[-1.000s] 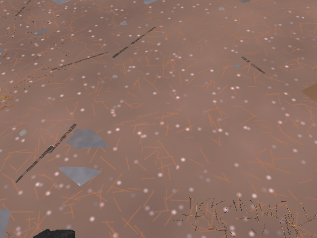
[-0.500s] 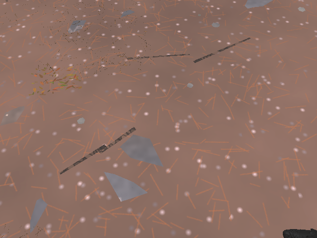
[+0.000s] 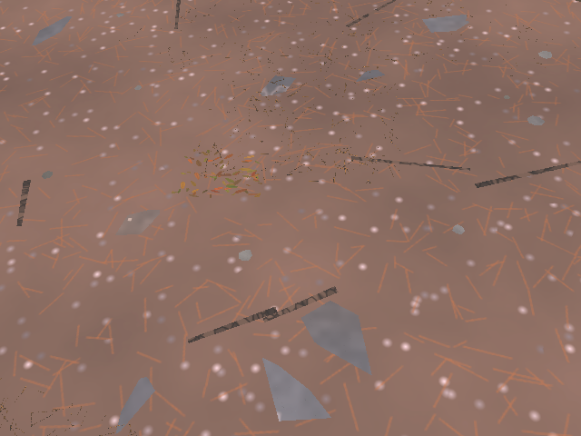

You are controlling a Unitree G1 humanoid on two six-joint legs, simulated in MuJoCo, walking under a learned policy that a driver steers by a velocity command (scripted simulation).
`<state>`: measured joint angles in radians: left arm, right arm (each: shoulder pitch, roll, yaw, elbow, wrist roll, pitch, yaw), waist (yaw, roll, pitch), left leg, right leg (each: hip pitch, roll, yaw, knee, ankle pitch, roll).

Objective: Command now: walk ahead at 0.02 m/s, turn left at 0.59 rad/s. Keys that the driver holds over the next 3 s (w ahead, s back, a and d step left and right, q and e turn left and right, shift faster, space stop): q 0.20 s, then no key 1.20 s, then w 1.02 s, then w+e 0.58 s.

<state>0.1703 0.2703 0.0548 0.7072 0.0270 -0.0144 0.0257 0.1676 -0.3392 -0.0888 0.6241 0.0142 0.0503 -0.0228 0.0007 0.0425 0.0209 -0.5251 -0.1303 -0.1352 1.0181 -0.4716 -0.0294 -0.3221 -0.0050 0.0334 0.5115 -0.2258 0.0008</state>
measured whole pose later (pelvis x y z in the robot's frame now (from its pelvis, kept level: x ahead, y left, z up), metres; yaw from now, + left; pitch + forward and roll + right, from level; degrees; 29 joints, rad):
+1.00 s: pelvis +0.00 +0.02 +0.00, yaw +13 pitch -2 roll +0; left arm 0.19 0.23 0.02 0.88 0.01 -0.02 0.02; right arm 0.19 -0.24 -0.05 0.86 -0.01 0.02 -0.02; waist 0.00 0.00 0.04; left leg -0.21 -0.03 -0.03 0.50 -0.26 0.01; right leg -0.19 -0.02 0.00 0.51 -0.29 0.01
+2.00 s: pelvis +0.17 +0.06 +0.00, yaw +13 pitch +2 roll +1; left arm -0.02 0.25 0.02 0.84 -0.03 -0.09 -0.04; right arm 0.49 -0.20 -0.02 1.10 0.01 -0.08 -0.02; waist -0.10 -0.03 0.03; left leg 0.15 -0.02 0.01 0.15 -0.33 0.02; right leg -0.63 -0.06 -0.04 0.62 -0.03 -0.02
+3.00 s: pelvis +0.71 +0.18 +0.01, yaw -3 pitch +1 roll +3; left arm 0.14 0.28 0.08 0.81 -0.02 -0.03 -0.02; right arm 0.29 -0.27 -0.07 0.96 -0.01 -0.10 -0.01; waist -0.06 -0.04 0.02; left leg 0.00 -0.01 0.22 0.23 -0.24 0.01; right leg -0.69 -0.13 0.03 0.81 -0.02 -0.02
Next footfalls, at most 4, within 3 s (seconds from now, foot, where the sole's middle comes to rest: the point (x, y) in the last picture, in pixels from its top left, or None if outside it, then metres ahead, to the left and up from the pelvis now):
0.30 left None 0.02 0.14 -0.77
0.66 right None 0.06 -0.09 -0.77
2.10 right None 0.44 0.00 -0.77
2.64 left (201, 351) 0.68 0.29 -0.77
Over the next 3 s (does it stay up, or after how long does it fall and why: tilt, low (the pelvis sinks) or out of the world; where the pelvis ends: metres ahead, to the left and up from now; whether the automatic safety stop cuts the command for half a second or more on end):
stays up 0.71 0.18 0.01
